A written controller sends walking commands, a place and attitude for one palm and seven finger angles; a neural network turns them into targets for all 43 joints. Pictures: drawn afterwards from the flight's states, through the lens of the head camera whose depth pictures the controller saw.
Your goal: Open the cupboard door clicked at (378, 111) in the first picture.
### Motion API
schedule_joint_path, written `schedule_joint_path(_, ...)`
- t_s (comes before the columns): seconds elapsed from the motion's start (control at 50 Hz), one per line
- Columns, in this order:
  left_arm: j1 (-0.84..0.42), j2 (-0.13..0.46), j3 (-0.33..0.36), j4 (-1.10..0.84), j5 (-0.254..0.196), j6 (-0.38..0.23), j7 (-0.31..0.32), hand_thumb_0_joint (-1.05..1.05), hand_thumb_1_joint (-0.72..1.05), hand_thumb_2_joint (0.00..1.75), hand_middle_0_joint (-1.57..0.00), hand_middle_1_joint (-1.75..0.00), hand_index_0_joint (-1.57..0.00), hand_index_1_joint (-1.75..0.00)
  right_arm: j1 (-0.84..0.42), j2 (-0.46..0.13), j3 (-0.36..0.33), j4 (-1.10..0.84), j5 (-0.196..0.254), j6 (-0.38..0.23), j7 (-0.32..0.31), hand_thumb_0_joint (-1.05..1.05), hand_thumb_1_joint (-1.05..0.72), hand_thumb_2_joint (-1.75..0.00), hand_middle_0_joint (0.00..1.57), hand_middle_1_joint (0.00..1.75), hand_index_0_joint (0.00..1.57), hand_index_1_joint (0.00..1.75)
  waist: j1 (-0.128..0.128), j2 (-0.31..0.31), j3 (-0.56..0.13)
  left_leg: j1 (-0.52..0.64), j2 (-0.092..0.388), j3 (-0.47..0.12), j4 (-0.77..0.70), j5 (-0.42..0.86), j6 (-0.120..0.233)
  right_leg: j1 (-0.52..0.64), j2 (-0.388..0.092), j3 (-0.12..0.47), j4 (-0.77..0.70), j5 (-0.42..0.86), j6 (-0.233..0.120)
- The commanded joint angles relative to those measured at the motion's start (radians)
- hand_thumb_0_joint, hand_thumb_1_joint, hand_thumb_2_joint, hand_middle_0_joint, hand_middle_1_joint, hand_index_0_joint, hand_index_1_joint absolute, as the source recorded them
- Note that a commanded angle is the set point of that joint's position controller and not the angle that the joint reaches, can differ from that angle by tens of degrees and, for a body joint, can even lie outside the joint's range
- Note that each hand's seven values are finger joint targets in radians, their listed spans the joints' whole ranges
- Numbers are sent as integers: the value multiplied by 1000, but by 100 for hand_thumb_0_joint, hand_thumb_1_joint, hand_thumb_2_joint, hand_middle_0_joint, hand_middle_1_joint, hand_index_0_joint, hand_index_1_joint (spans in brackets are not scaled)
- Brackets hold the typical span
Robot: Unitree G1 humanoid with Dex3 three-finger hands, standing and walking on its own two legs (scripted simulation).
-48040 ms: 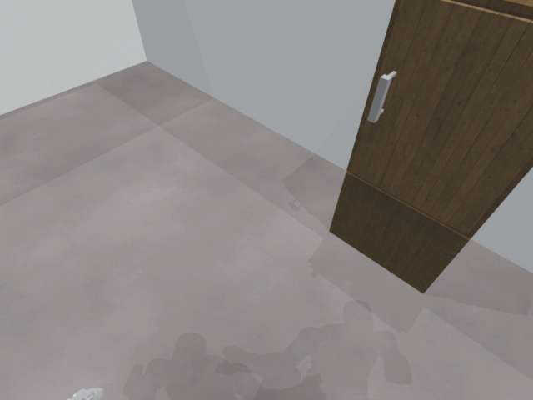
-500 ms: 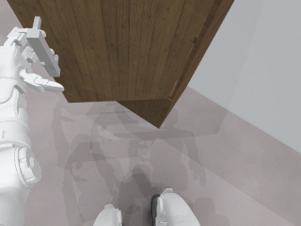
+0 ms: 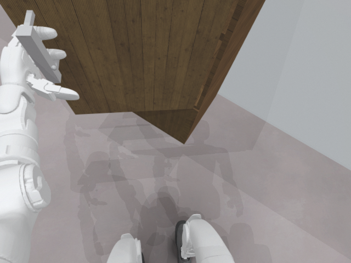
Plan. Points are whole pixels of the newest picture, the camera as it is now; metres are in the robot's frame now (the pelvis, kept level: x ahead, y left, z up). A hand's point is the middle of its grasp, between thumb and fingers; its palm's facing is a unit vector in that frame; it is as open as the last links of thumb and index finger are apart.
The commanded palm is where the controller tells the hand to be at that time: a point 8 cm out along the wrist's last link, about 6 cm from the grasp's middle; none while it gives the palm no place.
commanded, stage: slide the fingers in behind the handle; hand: left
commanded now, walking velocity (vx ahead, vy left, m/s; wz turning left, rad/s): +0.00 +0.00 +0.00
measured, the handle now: (43, 49) +0.56 +0.23 +0.07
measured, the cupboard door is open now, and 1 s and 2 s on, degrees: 39 39 69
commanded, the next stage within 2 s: close the thumb around the handle in 0.26 s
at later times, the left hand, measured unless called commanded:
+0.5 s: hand (52, 67) +0.52 +0.21 +0.07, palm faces +0.01 -1.00 -0.03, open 13.5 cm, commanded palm +0.49 +0.25 +0.07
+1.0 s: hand (50, 70) +0.51 +0.21 +0.07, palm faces +0.01 -1.00 -0.02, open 6.0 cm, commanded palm +0.49 +0.25 +0.07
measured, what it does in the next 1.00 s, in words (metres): stands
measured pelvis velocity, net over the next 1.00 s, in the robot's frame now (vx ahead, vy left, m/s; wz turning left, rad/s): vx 0.00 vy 0.00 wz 0.00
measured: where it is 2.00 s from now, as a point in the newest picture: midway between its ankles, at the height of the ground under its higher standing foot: outside the picture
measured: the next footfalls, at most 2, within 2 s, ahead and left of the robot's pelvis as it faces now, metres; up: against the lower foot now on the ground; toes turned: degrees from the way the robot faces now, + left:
none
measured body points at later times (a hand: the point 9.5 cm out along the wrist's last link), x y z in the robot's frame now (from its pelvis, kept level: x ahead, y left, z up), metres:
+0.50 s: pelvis +0.00 +0.01 +0.00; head +0.16 +0.03 +0.42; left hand +0.51 +0.26 +0.07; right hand +0.00 -0.26 -0.10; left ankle -0.03 +0.10 -0.66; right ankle +0.07 -0.12 -0.66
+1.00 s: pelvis +0.00 +0.00 +0.00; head +0.14 +0.03 +0.43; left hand +0.50 +0.26 +0.07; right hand +0.01 -0.26 -0.10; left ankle -0.03 +0.10 -0.66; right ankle +0.07 -0.12 -0.66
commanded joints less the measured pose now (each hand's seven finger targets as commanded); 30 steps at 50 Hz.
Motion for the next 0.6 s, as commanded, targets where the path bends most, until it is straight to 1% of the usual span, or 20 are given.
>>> schedule_joint_path(0.0, -432, 289, 34, -194, -11, -61, 12, 0, -50, 30, -30, -120, -30, -120, 191, -186, -61, -44, 3, -18, -14, 0, -90, -90, 20, 30, 20, 30, -9, 137, -494, 141, -33, -55, -144, 397, -4, 433, 42, 91, -51, 252, -6)
schedule_joint_path(0.02, -429, 316, 50, -216, -6, -67, 13, 0, -50, 30, -30, -120, -30, -120, 193, -188, -61, -45, 1, -18, -14, 0, -90, -90, 20, 30, 20, 30, 3, 153, -518, 148, -33, -53, -144, 410, -5, 451, 41, 95, -47, 265, -8)
schedule_joint_path(0.06, -423, 303, 44, -232, -9, -79, 11, 0, -50, 30, -30, -120, -30, -120, 196, -187, -65, -47, 0, -19, -12, 0, -90, -90, 20, 30, 20, 30, 2, 166, -558, 189, -31, -61, -140, 454, -11, 439, 42, 88, -38, 286, -10)
schedule_joint_path(0.08, -392, 274, 29, -199, -12, -72, 6, 0, -50, 30, -30, -120, -30, -120, 194, -185, -64, -47, 2, -19, -11, 0, -90, -90, 20, 30, 20, 30, 1, 148, -530, 176, -30, -57, -139, 446, -10, 433, 43, 88, -42, 281, -8)
schedule_joint_path(0.12, -408, 277, 28, -185, -19, -65, 2, 0, -50, 30, -30, -120, -30, -120, 192, -190, -63, -44, 4, -19, -13, 0, -90, -90, 20, 30, 20, 30, -7, 116, -489, 146, -29, -58, -146, 407, -7, 433, 42, 88, -49, 257, -6)
schedule_joint_path(0.14, -420, 261, 17, -192, -22, -69, 0, 0, -50, 30, -30, -120, -30, -120, 193, -189, -62, -49, 4, -21, -15, 0, -90, -90, 20, 30, 20, 30, -13, 132, -491, 159, -31, -60, -146, 413, -5, 420, 44, 86, -48, 256, -9)
schedule_joint_path(0.16, -437, 259, 12, -204, -20, -70, -2, 0, -50, 30, -30, -120, -30, -120, 193, -190, -62, -43, 2, -21, -14, 0, -90, -90, 20, 30, 20, 30, -8, 165, -512, 181, -30, -63, -147, 420, -11, 405, 42, 85, -46, 247, -9)
schedule_joint_path(0.18, -431, 263, 15, -185, -17, -67, -1, 0, -50, 30, -30, -120, -30, -120, 195, -191, -63, -39, 2, -21, -14, 0, -90, -90, 20, 30, 20, 30, -10, 153, -505, 180, -29, -65, -145, 417, -11, 398, 42, 82, -46, 240, -9)
schedule_joint_path(0.2, -431, 284, 36, -176, -19, -63, 3, 0, -50, 30, -30, -120, -30, -120, 200, -194, -64, -36, 1, -21, -15, 0, -90, -90, 20, 30, 20, 30, -16, 116, -498, 164, -27, -65, -143, 413, -7, 406, 44, 83, -47, 243, -6)
schedule_joint_path(0.22, -434, 297, 39, -190, -16, -66, 2, 0, -50, 30, -30, -120, -30, -120, 199, -194, -63, -38, 2, -20, -17, 0, -90, -90, 20, 30, 20, 30, -10, 129, -508, 163, -29, -64, -144, 419, -8, 419, 42, 86, -46, 252, -6)
schedule_joint_path(0.26, -445, 272, 22, -218, -17, -75, 0, 0, -50, 30, -30, -120, -30, -120, 201, -191, -66, -38, -1, -23, -15, 0, -90, -90, 20, 30, 20, 30, -8, 171, -550, 213, -27, -70, -138, 469, -16, 399, 42, 80, -35, 273, -9)
schedule_joint_path(0.3, -405, 259, 19, -183, -18, -66, 2, 0, -50, 30, -30, -120, -30, -120, 198, -191, -64, -38, 0, -19, -12, 0, -90, -90, 20, 30, 20, 30, -5, 161, -502, 208, -25, -72, -143, 466, -19, 377, 44, 74, -41, 253, -8)
schedule_joint_path(0.34, -438, 250, 13, -214, -22, -75, 5, 0, -50, 30, -30, -120, -30, -120, 200, -191, -65, -43, -2, -20, -13, 0, -90, -90, 20, 30, 20, 30, -11, 154, -517, 215, -26, -76, -140, 480, -17, 384, 46, 73, -36, 265, -12)
schedule_joint_path(0.4, -423, 260, 23, -224, -16, -76, 11, 0, -33, 37, -31, -122, -31, -122, 203, -191, -68, -37, -2, -17, -10, 0, -90, -90, 20, 30, 20, 30, 1, 169, -539, 237, -23, -80, -141, 504, -24, 385, 44, 71, -33, 273, -10)
schedule_joint_path(0.44, -423, 212, -5, -266, -24, -86, 13, 0, -22, 42, -32, -123, -32, -123, 206, -187, -73, -45, -5, -19, -6, 0, -90, -90, 20, 30, 20, 30, -3, 191, -573, 298, -20, -89, -136, 588, -33, 367, 47, 62, -28, 296, -13)
schedule_joint_path(0.46, -402, 236, 20, -259, -27, -85, 15, 0, -16, 44, -32, -124, -32, -124, 207, -190, -76, -33, -5, -15, -5, 0, -90, -90, 20, 30, 20, 30, 6, 190, -581, 308, -16, -87, -132, 609, -38, 371, 47, 64, -33, 308, -10)
schedule_joint_path(0.5, -374, 229, 19, -243, -31, -78, 14, 0, -5, 49, -33, -125, -33, -125, 201, -188, -75, -37, -1, -11, -3, 0, -90, -90, 20, 30, 20, 30, 5, 148, -540, 261, -19, -78, -139, 563, -30, 400, 47, 69, -40, 313, -7)
schedule_joint_path(0.52, -359, 227, 18, -236, -29, -75, 15, 0, 0, 52, -34, -125, -34, -125, 198, -187, -74, -40, 0, -9, -3, 0, -90, -90, 20, 30, 20, 30, 10, 147, -522, 247, -21, -75, -147, 552, -29, 407, 46, 68, -42, 310, -9)
schedule_joint_path(0.56, -367, 230, 21, -268, -28, -85, 20, 0, 12, 56, -34, -127, -34, -127, 196, -185, -76, -43, -1, -9, -3, 0, -90, -90, 20, 30, 20, 30, 18, 176, -540, 283, -19, -82, -150, 584, -36, 399, 47, 65, -39, 310, -11)
schedule_joint_path(0.58, -342, 214, 14, -256, -26, -83, 23, 0, 17, 59, -35, -127, -35, -127, 196, -183, -76, -45, 1, -8, -1, 0, -90, -90, 20, 30, 20, 30, 20, 161, -533, 276, -20, -79, -150, 582, -34, 400, 48, 65, -39, 310, -10)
